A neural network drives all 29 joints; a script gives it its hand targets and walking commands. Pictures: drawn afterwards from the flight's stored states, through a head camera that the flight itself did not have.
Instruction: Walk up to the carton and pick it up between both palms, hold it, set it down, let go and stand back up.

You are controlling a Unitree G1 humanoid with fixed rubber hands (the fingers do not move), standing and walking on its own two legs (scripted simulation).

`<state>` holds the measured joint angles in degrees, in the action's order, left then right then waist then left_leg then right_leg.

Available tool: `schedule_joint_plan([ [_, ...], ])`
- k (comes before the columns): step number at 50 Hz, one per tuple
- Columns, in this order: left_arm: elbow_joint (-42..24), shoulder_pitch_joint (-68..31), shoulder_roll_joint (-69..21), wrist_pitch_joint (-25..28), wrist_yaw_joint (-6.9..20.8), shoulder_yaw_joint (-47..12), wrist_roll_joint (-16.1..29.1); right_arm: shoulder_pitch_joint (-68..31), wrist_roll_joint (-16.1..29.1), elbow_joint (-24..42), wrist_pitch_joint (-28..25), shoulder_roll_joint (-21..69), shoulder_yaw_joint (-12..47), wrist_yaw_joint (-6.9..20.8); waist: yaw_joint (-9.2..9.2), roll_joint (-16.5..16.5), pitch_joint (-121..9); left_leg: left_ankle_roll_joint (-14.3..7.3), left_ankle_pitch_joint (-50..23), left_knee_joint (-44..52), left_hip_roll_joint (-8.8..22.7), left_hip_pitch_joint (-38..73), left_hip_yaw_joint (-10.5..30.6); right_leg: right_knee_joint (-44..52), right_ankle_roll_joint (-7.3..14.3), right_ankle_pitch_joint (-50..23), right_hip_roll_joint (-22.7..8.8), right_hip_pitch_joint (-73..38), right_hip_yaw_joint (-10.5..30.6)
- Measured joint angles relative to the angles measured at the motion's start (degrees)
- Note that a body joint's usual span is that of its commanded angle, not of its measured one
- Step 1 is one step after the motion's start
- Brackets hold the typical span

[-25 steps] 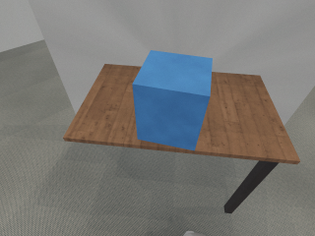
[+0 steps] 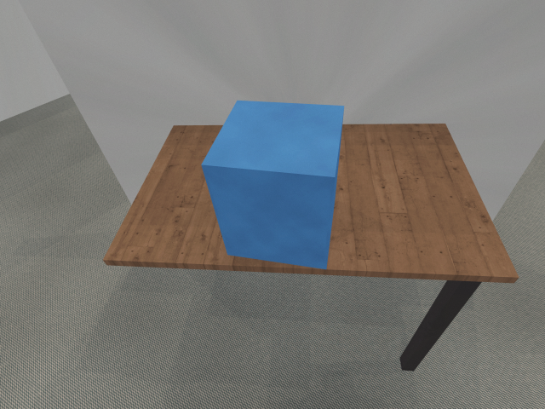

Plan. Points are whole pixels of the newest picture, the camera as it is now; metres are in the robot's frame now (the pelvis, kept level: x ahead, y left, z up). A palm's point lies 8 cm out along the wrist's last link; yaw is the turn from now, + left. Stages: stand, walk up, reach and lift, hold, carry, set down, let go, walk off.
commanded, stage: walk up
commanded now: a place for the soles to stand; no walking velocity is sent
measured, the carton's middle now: (282, 185) +0.53 +0.03 +0.02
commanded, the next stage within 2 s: none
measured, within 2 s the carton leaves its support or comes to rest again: neither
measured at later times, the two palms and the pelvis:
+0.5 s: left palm out of the picture +0.10 +0.26 -0.13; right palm out of the picture +0.04 -0.23 -0.14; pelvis +0.03 +0.02 +0.00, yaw -5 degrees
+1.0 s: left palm out of the picture +0.04 +0.31 -0.11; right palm out of the picture +0.05 -0.23 -0.13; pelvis +0.03 +0.06 +0.00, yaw -10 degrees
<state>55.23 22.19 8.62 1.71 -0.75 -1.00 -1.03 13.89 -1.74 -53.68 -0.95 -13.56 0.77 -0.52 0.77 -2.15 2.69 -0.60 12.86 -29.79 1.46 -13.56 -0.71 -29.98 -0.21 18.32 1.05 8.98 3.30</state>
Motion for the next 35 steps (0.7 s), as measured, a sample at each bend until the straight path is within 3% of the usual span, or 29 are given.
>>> schedule_joint_plan([
  [3, 0.3, -0.3, 0.9, -0.5, 0.0, 0.1, 0.0, -0.5, 0.3, -0.4, 0.1, 0.8, 0.2, 0.1, -0.25, 1.6, -0.7, 1.2, 1.9, -0.8, -0.4, 0.8, -0.6, -0.8, -0.4, 1.2, -0.5, -0.6, 0.7],
  [10, -0.5, -2.7, 3.0, -0.4, -0.2, -0.2, -0.2, -0.3, 0.6, -1.3, 0.2, 1.4, 0.6, -0.2, -0.94, 3.4, -0.8, 0.1, 3.8, -1.1, -1.2, 1.7, -2.4, -1.5, -1.1, 2.6, -1.3, -0.7, 2.6],
  [35, -1.8, -5.5, 3.8, -0.9, -0.8, -1.1, 0.0, 0.4, 0.5, -2.9, 2.0, -0.6, 0.2, 0.3, -1.95, 2.4, 0.1, 0.2, 4.6, -1.2, -0.3, 3.2, -6.0, -3.9, -1.4, 3.2, -0.7, 0.4, 6.1],
])
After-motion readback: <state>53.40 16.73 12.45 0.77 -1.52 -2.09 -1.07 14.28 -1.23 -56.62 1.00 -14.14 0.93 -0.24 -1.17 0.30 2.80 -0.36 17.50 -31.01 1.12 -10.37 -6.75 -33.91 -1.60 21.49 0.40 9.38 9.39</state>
